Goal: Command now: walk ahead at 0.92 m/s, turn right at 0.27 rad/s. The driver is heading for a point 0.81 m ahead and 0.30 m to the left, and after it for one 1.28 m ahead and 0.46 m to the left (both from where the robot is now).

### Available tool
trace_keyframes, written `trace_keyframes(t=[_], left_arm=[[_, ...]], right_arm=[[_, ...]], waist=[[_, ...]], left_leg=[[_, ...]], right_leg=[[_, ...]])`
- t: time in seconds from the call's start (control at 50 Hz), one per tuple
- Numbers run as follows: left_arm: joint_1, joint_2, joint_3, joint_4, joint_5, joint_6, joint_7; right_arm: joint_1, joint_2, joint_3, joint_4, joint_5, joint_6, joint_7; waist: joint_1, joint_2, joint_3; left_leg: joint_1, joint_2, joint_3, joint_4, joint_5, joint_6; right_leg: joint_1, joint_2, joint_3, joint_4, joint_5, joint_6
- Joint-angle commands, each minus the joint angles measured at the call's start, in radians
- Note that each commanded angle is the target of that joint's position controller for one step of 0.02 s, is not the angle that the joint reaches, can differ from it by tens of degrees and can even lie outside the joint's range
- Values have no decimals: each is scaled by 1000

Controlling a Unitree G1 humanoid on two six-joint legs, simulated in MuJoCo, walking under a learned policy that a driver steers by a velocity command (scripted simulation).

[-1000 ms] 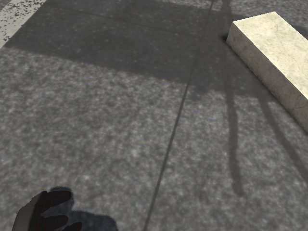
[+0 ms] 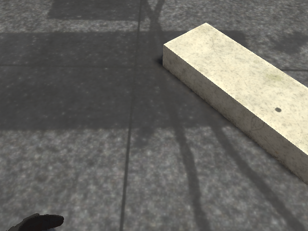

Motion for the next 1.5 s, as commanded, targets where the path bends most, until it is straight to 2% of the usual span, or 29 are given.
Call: trace_keyframes(t=[0.02, 0.06, 0.1, 0.2, 0.32, 0.38, 0.42, 0.44, 0.46, 0.48, 0.52, 0.58, 0.68, 0.76, 0.82, 0.84, 0.86, 0.92, 0.98, 1.12, 1.18, 1.24, 1.26, 1.28, 1.3, 1.32, 1.38, 1.48, 1.5], left_arm=[[394, 250, 84, 37, -3, -11, 45], [333, 163, 57, 94, 22, -41, 65], [255, 84, 26, 102, 4, -73, 62], [282, 27, 9, 160, -20, -124, 43], [294, 32, -11, 198, -29, -135, 85], [239, 124, 13, 191, -27, -116, 137], [52, 174, 33, 140, -11, -82, 146], [-90, 108, 24, 116, -19, -76, 122], [-26, -75, -33, 35, 7, -94, 100], [113, -108, -59, -38, -13, -107, 86], [97, 25, -52, -31, 21, -138, 63], [52, 38, -63, -24, 49, -73, 67], [-168, -25, -92, -104, -16, -65, 55], [-147, 27, -69, -100, -21, -81, 67], [325, 178, 5, 12, -3, -103, 104], [523, 265, 34, 44, 35, -104, 121], [388, 312, 48, 36, 32, -93, 109], [222, 75, 10, 37, 23, -75, 94], [336, 1, -11, 153, 2, -99, 83], [328, 64, -3, 219, -10, -135, 79], [402, 130, 8, 236, -9, -123, 96], [335, 213, 30, 204, -5, -81, 115], [311, 197, 29, 189, 1, -72, 105], [304, 96, 11, 153, 12, -74, 84], [396, 64, -9, 47, -23, -89, 87], [274, 112, -8, 42, -24, -109, 86], [290, 69, -25, 98, -4, -81, 78], [215, -21, -42, 87, -1, -50, 53], [77, -21, -37, 53, -54, -98, 68]], right_arm=[[-217, -170, -25, -195, 24, -43, 16], [-192, -107, -8, -169, 37, -42, 19], [-83, -74, -6, -110, 17, 5, 37], [-199, -32, -11, -95, 34, 48, 58], [-320, -31, 7, -132, 31, 25, 78], [-113, -118, -21, -74, 29, 53, 70], [318, -221, -76, 43, 24, 71, 49], [355, -183, -84, 84, 72, 78, 34], [158, -201, -72, 61, 40, 69, 33], [40, -214, -68, -2, 19, 60, 23], [-60, -139, -62, -46, -11, 45, -2], [-103, -166, -55, -55, 7, -9, 1], [-74, -190, -80, -55, 32, -30, 26], [-49, -215, -100, -65, 27, -23, 31], [-161, -244, -105, -100, 19, -37, 33], [-197, -83, -61, -158, 29, -50, 25], [-107, -48, -34, -221, 62, -46, 28], [-276, -132, -43, -186, 1, 1, 44], [-363, -63, -20, -251, -9, 38, 82], [-573, -77, 13, -370, -6, 58, 118], [-578, -79, 16, -354, -4, 56, 118], [-192, -172, -29, -235, -3, 53, 85], [-24, -210, -58, -163, 1, 47, 62], [-98, -278, -88, -153, 25, 58, 33], [-146, -351, -90, -217, -15, 63, 29], [-86, -284, -86, -210, -12, 67, 6], [-211, -160, -43, -161, -7, 7, -7], [-213, -135, -24, -82, 24, -45, 21], [-263, -78, -18, -119, 68, -50, 7]], waist=[[244, -35, -336], [137, 53, -67], [35, -10, 9], [28, -64, 140], [9, -59, 86], [-127, -127, -54], [-369, -79, -158], [-415, 186, -96], [-142, 277, 24], [-19, 216, -156], [50, -94, 2], [105, -137, 135], [-24, 4, 93], [-48, 73, 8], [218, 21, -262], [265, -209, -392], [120, -497, -434], [113, -60, -84], [88, -106, -15], [35, -38, 120], [20, -67, 83], [-184, -130, -111], [-236, -71, -171], [-127, 179, -131], [-29, 204, -347], [-99, 18, -311], [69, -111, 20], [122, -18, 95], [61, -48, 71]], left_leg=[[-874, -108, -249, 755, 132, 96], [-828, -43, -263, 651, 228, 109], [-696, -10, -285, 547, 267, 101], [-799, -59, -217, 354, 431, 105], [-681, -176, 32, -18, 608, 168], [-402, -264, 71, -60, 553, 198], [-2, -219, -93, -125, 438, 315], [107, -159, -191, -339, 513, 376], [59, -160, -391, -128, 664, 407], [175, -12, -792, -281, 393, 560], [-121, 73, -1006, -651, -206, 480], [-487, -61, -774, -685, -57, 413], [-538, -197, -547, -665, 316, 319], [-300, -157, -593, -513, 558, 253], [-415, -225, -516, 68, 704, 179], [-650, -298, -417, 417, 124, 176], [-870, -304, -332, 593, -32, 166], [-917, -129, -256, 545, 179, 149], [-944, -78, -248, 523, 202, 144], [-840, -101, -87, 144, 443, 164], [-640, -214, 40, -3, 417, 219], [-199, -285, -23, -52, 290, 287], [82, -264, -130, -169, 284, 323], [206, -111, -377, -201, 287, 346], [442, 144, -872, -335, 331, 530], [344, 146, -919, -509, 144, 491], [-195, 71, -628, -578, 422, 385], [-425, -118, -244, -591, 1100, 280], [-432, -119, -253, -567, 983, 258]], right_leg=[[986, -367, 877, -559, -486, -79], [633, -350, 590, -561, -214, -29], [419, -290, 392, -628, -130, 37], [404, -153, 21, -726, 361, 190], [597, -149, -165, -687, 1156, 223], [695, -219, -159, -398, 1595, 238], [479, -213, -116, 243, 1432, 219], [251, 31, -121, 779, 330, 199], [-105, 83, 41, 1036, -214, 198], [-261, 55, 239, 1059, -242, 206], [-245, -58, 293, 745, -128, 168], [-64, -135, 235, 433, -93, 220], [197, -127, 143, -126, 284, 246], [282, -61, 149, -319, 284, 220], [808, -114, 204, -270, 17, 168], [1039, -399, 548, -357, -431, 139], [1037, -547, 1101, -617, -623, 52], [690, -391, 586, -581, -312, 69], [630, -326, 318, -589, 43, 117], [524, -260, -71, -722, 502, 160], [611, -257, -156, -587, 1146, 192], [554, -325, -118, -58, 1410, 178], [360, -283, -113, 263, 1027, 162], [59, -78, -110, 659, -107, 174], [-200, -60, 99, 887, -234, 183], [-264, -90, 168, 833, -108, 175], [-81, -193, 172, 598, -63, 165], [122, -163, 82, 108, 100, 173], [123, -142, 102, 11, 207, 191]])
